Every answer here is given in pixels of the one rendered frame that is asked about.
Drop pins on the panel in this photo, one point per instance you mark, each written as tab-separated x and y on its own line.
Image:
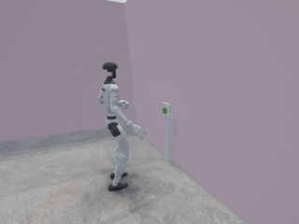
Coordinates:
168	131

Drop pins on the left robot hand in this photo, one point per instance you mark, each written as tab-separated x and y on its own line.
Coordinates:
123	104

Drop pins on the right robot hand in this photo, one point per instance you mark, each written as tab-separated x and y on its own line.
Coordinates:
136	130

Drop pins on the robot right upper arm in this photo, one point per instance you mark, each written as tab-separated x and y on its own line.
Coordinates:
113	90

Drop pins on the right robot thigh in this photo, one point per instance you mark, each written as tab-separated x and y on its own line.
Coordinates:
122	139

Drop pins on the robot left upper arm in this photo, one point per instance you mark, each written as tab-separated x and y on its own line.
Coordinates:
100	98

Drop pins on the robot torso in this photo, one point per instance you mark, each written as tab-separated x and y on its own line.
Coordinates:
111	117

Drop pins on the robot right forearm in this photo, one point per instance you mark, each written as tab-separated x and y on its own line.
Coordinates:
122	118

